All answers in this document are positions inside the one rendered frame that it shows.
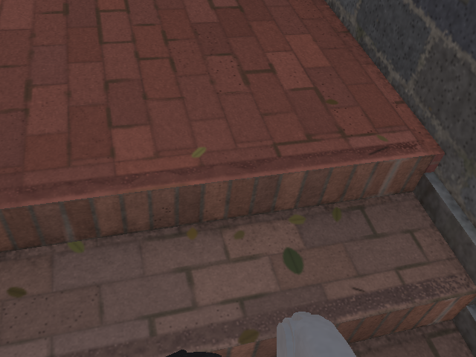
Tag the robot right shin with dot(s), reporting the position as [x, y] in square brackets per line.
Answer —
[300, 313]

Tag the right robot thigh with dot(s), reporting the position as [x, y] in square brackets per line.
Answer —
[310, 336]

